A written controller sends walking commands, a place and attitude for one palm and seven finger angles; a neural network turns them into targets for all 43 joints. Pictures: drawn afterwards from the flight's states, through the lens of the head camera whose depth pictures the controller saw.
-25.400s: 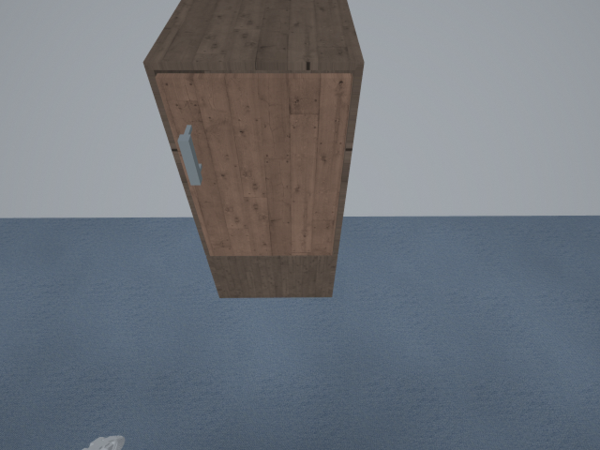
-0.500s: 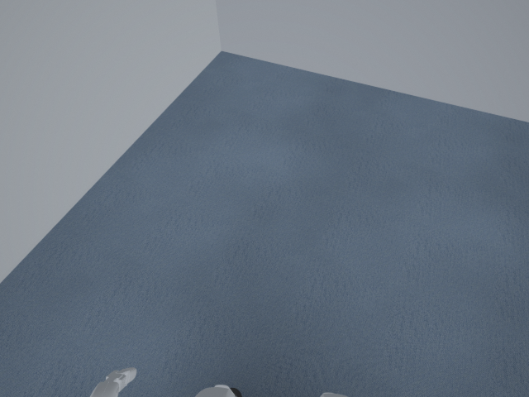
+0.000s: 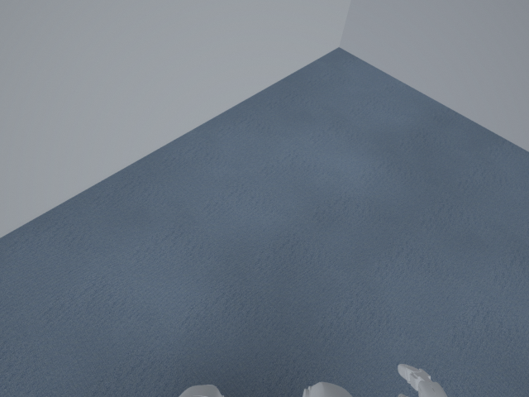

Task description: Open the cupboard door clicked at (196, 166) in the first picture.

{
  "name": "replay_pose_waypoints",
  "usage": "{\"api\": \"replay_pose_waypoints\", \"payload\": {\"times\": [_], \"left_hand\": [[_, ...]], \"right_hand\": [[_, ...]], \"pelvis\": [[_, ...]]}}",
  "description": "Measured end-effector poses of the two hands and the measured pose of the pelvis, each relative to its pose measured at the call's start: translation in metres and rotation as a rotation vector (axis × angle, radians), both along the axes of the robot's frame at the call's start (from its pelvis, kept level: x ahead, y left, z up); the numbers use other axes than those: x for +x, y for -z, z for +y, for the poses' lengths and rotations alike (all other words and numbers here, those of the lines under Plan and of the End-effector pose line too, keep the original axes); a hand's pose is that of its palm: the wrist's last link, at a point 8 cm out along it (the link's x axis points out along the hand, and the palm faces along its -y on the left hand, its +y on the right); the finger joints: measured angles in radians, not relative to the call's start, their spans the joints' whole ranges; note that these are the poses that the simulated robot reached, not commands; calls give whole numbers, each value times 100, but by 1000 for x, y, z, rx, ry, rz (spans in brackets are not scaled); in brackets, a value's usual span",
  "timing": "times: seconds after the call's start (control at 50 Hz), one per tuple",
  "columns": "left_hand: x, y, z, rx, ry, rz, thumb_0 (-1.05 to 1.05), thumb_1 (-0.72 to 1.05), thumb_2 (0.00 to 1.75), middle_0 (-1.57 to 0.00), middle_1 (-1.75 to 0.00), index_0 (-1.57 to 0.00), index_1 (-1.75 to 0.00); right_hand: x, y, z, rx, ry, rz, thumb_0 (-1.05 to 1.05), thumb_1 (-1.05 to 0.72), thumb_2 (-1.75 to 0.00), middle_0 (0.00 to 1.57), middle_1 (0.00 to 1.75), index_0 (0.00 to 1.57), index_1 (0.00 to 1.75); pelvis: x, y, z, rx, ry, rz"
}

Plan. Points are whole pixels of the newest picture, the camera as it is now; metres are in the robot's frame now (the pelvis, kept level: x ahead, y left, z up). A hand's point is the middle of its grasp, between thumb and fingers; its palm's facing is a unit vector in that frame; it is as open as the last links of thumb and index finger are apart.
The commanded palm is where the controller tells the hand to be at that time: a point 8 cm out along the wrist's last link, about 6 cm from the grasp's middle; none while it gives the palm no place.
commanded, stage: turn to face it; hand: left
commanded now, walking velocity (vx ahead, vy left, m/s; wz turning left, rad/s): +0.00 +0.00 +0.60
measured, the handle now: out of the picture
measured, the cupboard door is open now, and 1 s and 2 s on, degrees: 49 49 49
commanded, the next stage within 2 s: none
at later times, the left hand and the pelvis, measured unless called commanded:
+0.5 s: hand out of the picture +0.03 +0.14 -0.14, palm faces +0.30 -0.92 -0.25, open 7.3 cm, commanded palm none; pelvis +0.02 -0.06 +0.02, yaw +19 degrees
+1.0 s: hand out of the picture +0.01 +0.17 -0.14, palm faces +0.56 -0.77 -0.29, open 7.4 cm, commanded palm none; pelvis +0.04 -0.08 +0.00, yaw +36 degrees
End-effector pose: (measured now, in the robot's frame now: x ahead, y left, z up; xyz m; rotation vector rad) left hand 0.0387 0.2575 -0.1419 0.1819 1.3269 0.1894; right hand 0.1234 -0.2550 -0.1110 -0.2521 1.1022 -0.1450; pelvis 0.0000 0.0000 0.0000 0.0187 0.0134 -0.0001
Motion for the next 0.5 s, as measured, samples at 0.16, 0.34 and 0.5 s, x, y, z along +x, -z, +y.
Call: {"api": "replay_pose_waypoints", "payload": {"times": [0.16, 0.34, 0.5], "left_hand": [[28, -30, -3, 50, -49, -133, 1, 91, 90, -20, -30, -20, -30], [15, -44, -44, 101, -112, -179, 0, 91, 90, -20, -30, -20, -30], [-28, -36, -76, 31, -249, -111, 1, 91, 90, -20, -30, -20, -30]], "right_hand": [[-8, 5, -7, 27, -58, 79, 0, -90, -90, 20, 30, 20, 30], [6, 28, -43, 59, -106, 155, 1, -91, -90, 20, 30, 20, 30], [44, 12, -34, 45, -226, 167, 1, -91, -90, 20, 29, 20, 30]], "pelvis": [[1, -11, -20, -19, -87, 10], [7, -7, -56, 17, -206, 5], [16, -17, -64, 32, -324, 2]]}}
